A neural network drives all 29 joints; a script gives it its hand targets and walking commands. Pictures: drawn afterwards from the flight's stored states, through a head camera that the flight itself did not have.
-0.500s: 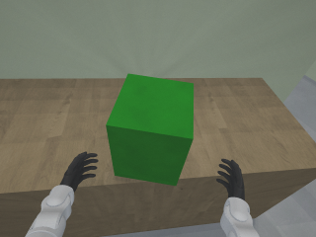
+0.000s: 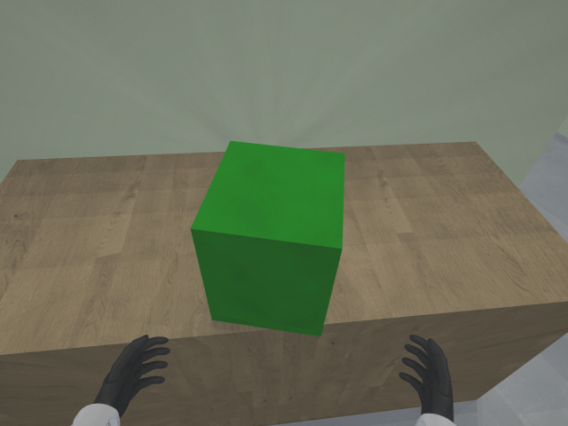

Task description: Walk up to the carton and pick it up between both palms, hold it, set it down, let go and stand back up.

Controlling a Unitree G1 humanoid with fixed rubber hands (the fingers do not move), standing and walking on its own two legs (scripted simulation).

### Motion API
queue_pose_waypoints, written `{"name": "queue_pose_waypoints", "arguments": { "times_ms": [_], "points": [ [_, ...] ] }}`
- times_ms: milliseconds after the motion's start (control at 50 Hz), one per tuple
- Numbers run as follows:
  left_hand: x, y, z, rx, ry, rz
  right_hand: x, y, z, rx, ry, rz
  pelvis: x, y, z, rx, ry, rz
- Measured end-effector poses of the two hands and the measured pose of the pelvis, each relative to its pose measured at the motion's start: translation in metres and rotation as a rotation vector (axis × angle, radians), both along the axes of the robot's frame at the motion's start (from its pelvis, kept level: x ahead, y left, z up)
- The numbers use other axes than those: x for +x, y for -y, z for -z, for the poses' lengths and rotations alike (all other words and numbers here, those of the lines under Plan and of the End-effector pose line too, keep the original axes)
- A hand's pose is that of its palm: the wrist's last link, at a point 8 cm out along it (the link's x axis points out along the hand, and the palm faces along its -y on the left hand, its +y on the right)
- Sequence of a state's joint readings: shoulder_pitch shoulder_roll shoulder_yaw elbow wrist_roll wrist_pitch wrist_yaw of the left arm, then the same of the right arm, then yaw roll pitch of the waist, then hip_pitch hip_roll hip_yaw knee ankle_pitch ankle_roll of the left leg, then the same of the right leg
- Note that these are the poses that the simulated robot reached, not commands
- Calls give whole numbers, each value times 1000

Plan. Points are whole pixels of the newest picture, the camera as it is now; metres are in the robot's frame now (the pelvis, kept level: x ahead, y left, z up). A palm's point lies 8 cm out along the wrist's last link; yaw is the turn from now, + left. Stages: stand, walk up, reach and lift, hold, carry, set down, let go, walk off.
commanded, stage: set down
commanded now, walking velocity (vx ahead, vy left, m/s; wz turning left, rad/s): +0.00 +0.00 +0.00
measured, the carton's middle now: (276, 239) +0.43 -0.02 +0.01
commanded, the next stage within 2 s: let go in 1.42 s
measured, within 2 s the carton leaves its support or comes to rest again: neither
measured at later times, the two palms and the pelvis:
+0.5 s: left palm (114, 400) +0.22 +0.23 -0.05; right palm (422, 404) +0.16 -0.19 -0.05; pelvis +0.01 +0.00 +0.00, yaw +0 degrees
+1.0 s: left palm (114, 422) +0.19 +0.22 -0.06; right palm (439, 414) +0.15 -0.22 -0.07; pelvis +0.02 -0.01 +0.00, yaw +0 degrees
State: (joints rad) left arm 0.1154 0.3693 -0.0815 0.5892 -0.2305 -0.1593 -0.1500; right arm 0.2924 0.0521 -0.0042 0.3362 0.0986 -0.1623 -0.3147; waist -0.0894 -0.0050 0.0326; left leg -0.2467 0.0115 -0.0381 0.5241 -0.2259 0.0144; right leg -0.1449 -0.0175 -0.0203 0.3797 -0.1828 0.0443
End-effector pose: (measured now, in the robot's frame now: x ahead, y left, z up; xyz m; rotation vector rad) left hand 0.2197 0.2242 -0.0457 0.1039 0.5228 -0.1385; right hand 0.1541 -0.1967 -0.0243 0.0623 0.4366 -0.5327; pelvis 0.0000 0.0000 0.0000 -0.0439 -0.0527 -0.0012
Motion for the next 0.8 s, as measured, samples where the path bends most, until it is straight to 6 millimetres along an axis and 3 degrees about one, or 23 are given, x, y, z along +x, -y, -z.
{"name": "queue_pose_waypoints", "arguments": {
  "times_ms": [260,580,800],
  "points": [
    [-4,2,6,-14,-11,-19,-2,2,1,-12,-30,-12,2,3,0,3,11,0],
    [-4,-9,8,93,-137,-63,12,-7,29,97,-75,-92,19,5,0,6,-1,0],
    [-16,-10,9,118,-180,-84,10,12,40,63,-85,-164,27,9,-1,12,8,0]
  ]
}}
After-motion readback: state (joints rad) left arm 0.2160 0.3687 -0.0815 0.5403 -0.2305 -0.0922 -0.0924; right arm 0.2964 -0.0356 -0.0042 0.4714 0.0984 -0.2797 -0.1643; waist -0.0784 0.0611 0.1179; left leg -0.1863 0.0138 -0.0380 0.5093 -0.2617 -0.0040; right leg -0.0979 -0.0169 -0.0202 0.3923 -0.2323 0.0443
